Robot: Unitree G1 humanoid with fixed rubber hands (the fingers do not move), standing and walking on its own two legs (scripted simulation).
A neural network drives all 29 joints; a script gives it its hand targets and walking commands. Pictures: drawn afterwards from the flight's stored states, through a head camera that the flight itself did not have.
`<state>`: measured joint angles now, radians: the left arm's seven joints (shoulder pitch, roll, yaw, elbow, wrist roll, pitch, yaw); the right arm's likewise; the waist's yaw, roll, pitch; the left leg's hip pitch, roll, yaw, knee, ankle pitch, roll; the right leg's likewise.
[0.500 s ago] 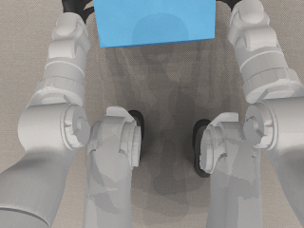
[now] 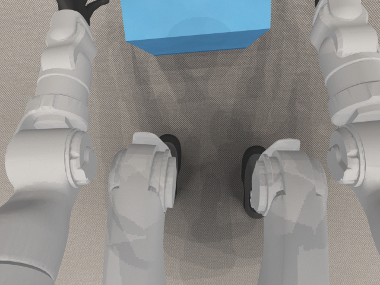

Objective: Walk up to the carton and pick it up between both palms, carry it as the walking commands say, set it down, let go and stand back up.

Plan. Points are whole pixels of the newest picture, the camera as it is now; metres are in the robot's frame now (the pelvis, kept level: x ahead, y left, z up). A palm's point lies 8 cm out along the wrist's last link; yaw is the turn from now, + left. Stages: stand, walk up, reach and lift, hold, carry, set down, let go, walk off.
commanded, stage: set down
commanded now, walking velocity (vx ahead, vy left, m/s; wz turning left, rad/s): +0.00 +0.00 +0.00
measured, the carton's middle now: out of the picture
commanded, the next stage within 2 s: let go in 1.22 s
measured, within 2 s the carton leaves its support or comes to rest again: neither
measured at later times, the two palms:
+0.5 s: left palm out of the picture +0.51 +0.26 -0.01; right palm out of the picture +0.56 -0.14 -0.01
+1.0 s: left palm out of the picture +0.51 +0.27 +0.15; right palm out of the picture +0.56 -0.15 +0.15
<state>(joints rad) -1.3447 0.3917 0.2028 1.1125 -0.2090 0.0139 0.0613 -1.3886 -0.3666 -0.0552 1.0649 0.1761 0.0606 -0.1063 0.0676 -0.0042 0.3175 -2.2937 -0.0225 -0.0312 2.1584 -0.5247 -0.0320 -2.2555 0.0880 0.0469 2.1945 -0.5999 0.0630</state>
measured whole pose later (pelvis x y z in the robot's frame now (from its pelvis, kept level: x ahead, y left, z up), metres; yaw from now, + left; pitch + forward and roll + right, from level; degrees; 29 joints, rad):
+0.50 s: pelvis +0.01 +0.00 +0.10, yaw +0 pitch +47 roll -1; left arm -1.15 0.33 0.29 0.88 -0.11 0.13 0.03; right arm -1.23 -0.30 -0.19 0.90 0.07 0.16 -0.09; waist 0.06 -0.03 0.00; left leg -2.13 -0.03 -0.04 1.80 -0.48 -0.03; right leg -2.09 0.06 0.04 1.83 -0.55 0.04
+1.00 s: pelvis +0.04 +0.00 +0.24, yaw +0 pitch +46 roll -1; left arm -1.00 0.29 0.36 0.79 -0.04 0.15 -0.04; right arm -1.08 -0.26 -0.25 0.82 -0.01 0.19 -0.02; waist 0.06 -0.03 -0.10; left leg -1.72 -0.01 -0.03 1.27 -0.36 -0.02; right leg -1.69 0.04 0.05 1.29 -0.41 0.04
